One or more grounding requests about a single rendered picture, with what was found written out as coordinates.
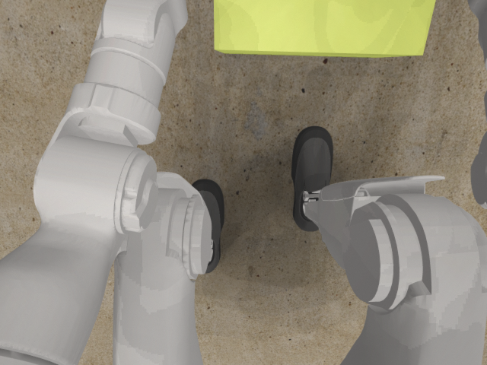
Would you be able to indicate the robot left thigh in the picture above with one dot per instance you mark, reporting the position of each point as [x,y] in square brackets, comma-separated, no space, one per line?
[154,298]

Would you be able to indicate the robot right forearm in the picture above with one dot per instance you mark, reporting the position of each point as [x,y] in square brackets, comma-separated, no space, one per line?
[479,8]

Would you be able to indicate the robot left forearm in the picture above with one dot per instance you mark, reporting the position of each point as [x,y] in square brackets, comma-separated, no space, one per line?
[130,59]

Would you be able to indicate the carton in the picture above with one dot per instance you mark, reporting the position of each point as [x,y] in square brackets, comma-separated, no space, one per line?
[337,28]

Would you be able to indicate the robot right upper arm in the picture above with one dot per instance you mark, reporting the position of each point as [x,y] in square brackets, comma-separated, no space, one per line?
[479,174]

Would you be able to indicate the right robot shin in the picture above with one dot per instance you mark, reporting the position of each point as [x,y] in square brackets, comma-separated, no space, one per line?
[336,204]

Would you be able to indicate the robot left upper arm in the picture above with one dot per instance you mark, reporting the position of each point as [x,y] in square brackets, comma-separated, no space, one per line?
[90,194]

